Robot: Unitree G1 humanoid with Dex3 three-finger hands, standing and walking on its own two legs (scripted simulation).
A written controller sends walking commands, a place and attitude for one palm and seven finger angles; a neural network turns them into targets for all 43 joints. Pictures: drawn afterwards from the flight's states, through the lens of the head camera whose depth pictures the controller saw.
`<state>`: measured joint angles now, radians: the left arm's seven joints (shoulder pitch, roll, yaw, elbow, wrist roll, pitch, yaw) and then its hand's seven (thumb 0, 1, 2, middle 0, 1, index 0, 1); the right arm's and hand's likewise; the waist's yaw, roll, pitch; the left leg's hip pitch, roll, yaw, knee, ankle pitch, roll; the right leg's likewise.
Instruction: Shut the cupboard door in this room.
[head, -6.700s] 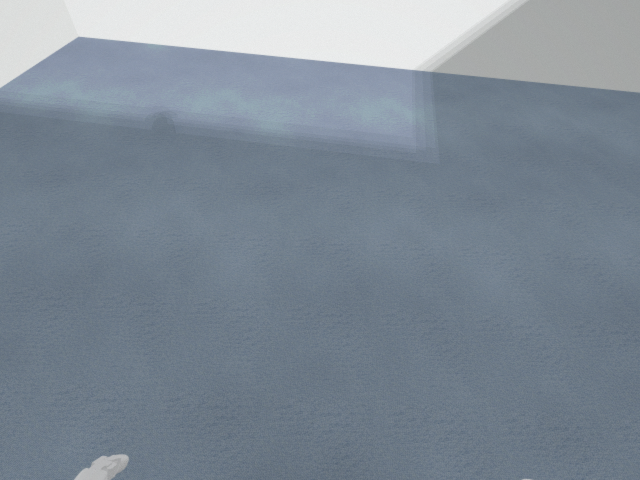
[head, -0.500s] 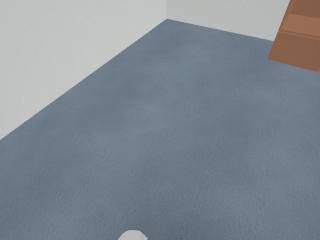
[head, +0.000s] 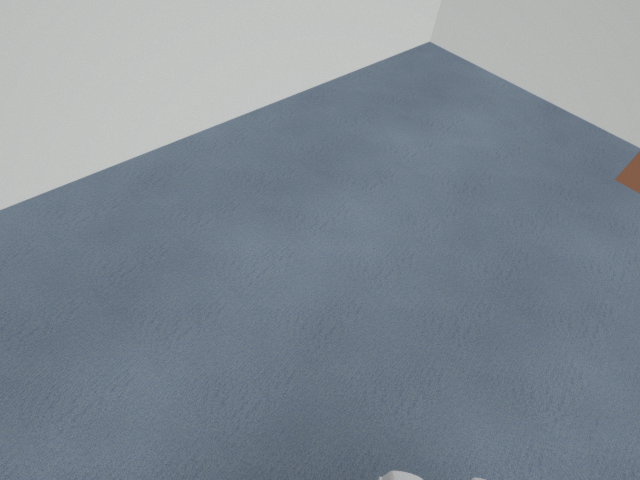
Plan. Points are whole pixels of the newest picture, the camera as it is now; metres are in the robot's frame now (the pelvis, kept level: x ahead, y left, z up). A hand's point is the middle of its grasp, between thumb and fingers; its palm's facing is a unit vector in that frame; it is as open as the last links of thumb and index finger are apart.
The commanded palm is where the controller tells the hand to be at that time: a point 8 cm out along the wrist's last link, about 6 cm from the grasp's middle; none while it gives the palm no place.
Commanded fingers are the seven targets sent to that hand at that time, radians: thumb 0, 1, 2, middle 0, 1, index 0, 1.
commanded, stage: turn or walk to find it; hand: left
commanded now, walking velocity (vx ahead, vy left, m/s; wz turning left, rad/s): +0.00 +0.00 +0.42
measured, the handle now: out of the picture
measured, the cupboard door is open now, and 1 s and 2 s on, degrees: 82 82 82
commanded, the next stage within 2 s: none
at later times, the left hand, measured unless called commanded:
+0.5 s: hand out of the picture +0.04 +0.13 -0.14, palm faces +0.21 -0.94 -0.28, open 7.3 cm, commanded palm none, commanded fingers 0.00 0.90 0.90 -0.20 -0.30 -0.20 -0.30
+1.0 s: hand out of the picture -0.14 +0.17 -0.19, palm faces +0.49 -0.84 -0.24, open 7.4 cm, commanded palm none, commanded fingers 0.00 0.90 0.90 -0.20 -0.30 -0.20 -0.30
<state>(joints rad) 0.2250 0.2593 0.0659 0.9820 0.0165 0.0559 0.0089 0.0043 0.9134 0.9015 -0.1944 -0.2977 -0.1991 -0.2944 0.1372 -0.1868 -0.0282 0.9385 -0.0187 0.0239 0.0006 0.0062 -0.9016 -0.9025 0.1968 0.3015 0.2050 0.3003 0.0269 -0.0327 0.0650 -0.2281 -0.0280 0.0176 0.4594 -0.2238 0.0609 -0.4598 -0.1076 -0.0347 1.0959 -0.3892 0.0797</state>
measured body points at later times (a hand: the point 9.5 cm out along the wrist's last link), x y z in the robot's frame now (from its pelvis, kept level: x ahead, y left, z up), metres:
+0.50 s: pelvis -0.02 -0.07 +0.00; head +0.00 -0.11 +0.45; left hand +0.03 +0.18 -0.12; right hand +0.03 -0.32 -0.17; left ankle -0.06 +0.08 -0.65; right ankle -0.01 -0.15 -0.74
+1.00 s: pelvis -0.06 -0.03 -0.01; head -0.04 +0.01 +0.44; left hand -0.17 +0.21 -0.17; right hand +0.16 -0.20 -0.13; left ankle -0.11 +0.05 -0.74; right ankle -0.02 -0.17 -0.68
